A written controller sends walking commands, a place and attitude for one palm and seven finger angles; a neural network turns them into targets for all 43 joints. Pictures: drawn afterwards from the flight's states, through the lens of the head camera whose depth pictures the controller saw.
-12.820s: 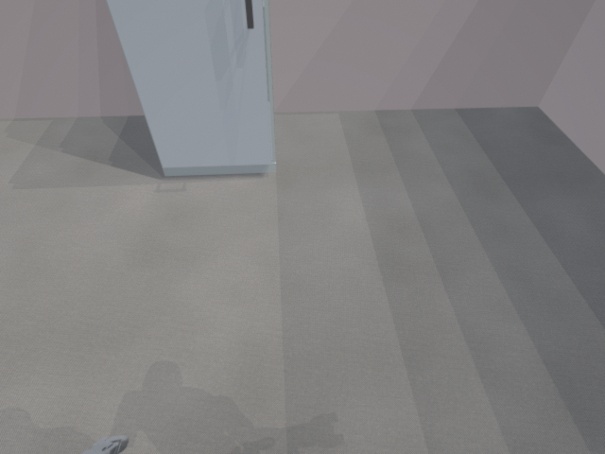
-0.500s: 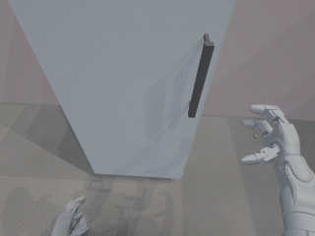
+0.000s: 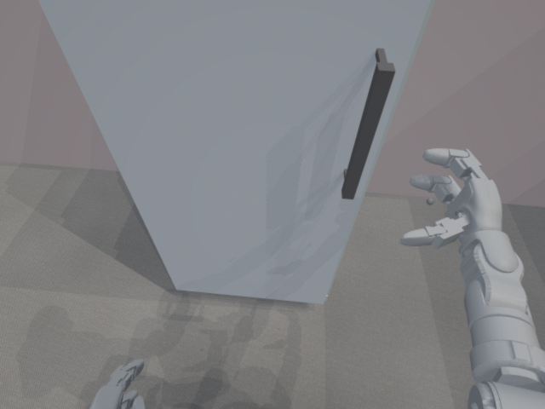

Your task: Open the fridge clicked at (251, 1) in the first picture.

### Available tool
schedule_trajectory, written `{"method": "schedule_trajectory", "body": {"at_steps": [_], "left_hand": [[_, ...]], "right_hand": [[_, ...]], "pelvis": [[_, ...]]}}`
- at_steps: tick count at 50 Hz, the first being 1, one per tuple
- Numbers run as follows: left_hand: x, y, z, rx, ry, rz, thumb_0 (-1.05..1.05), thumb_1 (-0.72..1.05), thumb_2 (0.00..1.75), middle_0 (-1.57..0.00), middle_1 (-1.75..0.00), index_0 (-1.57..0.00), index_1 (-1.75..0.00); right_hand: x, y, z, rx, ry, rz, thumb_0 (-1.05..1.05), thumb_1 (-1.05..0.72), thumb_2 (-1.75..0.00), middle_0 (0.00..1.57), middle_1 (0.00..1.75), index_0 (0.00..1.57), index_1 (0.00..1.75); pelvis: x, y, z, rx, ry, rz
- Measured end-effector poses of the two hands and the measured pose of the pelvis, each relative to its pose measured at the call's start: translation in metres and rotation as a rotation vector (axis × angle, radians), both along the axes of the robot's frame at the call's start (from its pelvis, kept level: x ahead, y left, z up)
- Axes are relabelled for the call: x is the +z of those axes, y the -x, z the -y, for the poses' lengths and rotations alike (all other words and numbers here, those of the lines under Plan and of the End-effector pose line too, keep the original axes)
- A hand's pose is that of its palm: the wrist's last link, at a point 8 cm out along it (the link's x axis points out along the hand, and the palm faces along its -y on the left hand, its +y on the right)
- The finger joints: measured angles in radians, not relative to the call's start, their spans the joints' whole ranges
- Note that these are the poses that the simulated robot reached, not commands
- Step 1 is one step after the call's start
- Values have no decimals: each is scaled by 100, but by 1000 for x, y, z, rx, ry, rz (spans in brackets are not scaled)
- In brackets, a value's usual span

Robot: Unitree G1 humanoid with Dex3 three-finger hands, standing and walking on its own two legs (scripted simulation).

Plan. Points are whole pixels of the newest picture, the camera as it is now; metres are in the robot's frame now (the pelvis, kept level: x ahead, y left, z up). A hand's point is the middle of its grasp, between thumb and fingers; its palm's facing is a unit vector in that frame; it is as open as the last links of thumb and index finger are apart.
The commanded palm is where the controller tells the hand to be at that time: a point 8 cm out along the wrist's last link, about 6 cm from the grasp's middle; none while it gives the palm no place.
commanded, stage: move the hooked fingers beside the handle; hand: right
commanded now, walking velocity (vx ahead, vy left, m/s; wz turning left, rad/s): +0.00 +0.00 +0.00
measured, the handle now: (362, 133) +0.53 -0.10 +0.13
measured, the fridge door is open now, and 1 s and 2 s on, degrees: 0 0 0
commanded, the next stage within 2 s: feel for the door with the fingertips in 1.86 s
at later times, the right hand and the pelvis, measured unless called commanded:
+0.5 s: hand (397, 168) +0.48 -0.16 +0.10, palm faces +0.00 +1.00 +0.03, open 14.0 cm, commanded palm +0.44 -0.21 +0.10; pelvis +0.00 -0.01 -0.01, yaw +1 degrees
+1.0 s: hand (405, 175) +0.46 -0.17 +0.10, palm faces +0.01 +1.00 +0.02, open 14.0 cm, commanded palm +0.44 -0.21 +0.10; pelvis +0.00 -0.01 -0.01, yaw +1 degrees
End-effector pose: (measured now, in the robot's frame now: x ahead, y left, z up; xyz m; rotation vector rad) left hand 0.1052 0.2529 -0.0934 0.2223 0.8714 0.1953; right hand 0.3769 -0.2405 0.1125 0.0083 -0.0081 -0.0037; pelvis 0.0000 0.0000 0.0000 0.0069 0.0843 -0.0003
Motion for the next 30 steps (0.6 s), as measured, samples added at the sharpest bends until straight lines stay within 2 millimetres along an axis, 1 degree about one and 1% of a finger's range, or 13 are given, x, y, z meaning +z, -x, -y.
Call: {"method": "schedule_trajectory", "body": {"at_steps": [5,15,20,25,27,30], "left_hand": [[-3,13,-1,21,4,-34,1,90,90,-20,-30,-20,-30],[-13,47,-1,63,7,-149,1,91,90,-20,-30,-20,-30],[-17,63,0,79,8,-201,1,91,90,-20,-30,-20,-30],[-19,76,2,96,7,-245,1,91,90,-20,-30,-20,-30],[-19,81,2,110,8,-253,1,91,89,-20,-30,-20,-30],[-19,86,3,122,18,-261,1,91,90,-20,-30,-20,-30]], "right_hand": [[-4,-18,-6,-4,-2,-24,-1,50,-30,30,120,30,120],[-6,-46,-10,-16,-1,-15,-1,50,-30,30,120,30,120],[-6,-60,-20,3,1,-16,-1,50,-30,30,120,30,120],[-13,-77,-30,1,-24,-41,-1,50,-30,30,120,30,120],[-14,-82,-30,-13,-25,-31,-1,50,-30,30,120,30,120],[-11,-83,-28,-21,2,3,-1,50,-30,30,120,30,120]], "pelvis": [[-1,1,0,7,0,-17],[-5,0,4,16,-3,-53],[-7,-1,7,15,-6,-72],[-9,-1,9,22,-6,-96],[-10,-3,10,31,-4,-105],[-10,-6,11,40,-4,-113]]}}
